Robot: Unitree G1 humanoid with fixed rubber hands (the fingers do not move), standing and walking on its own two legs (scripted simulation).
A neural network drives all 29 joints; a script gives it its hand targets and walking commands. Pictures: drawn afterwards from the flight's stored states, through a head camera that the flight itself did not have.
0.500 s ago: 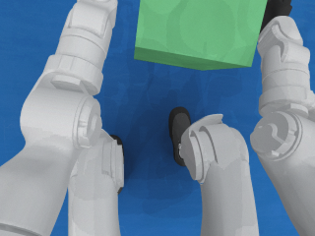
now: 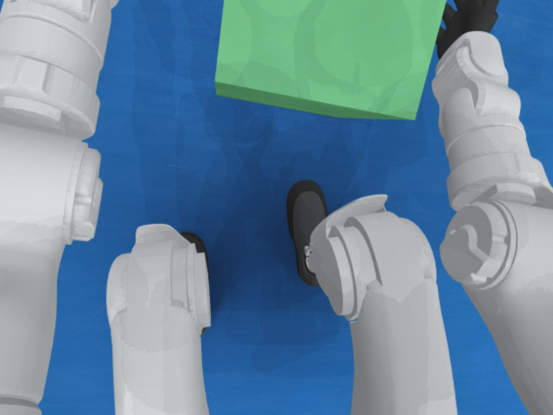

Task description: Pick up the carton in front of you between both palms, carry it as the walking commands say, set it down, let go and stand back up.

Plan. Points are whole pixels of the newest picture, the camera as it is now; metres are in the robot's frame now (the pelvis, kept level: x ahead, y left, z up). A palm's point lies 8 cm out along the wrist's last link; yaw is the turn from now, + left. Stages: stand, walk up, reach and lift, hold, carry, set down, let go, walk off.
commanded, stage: set down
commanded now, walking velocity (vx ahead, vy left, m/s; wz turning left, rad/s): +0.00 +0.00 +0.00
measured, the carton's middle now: (308, 24) +0.52 -0.11 -0.26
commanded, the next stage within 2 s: let go in 0.96 s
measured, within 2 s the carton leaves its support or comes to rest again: neither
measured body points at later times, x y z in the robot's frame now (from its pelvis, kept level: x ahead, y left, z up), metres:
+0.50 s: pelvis +0.01 +0.00 +0.10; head +0.36 -0.01 +0.39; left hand +0.63 +0.09 -0.01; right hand +0.50 -0.27 -0.02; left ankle +0.08 +0.11 -0.35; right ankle +0.15 -0.13 -0.35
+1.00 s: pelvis +0.03 +0.00 +0.23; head +0.35 -0.01 +0.56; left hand +0.63 +0.10 +0.14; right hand +0.49 -0.28 +0.13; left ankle +0.08 +0.11 -0.35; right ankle +0.15 -0.13 -0.35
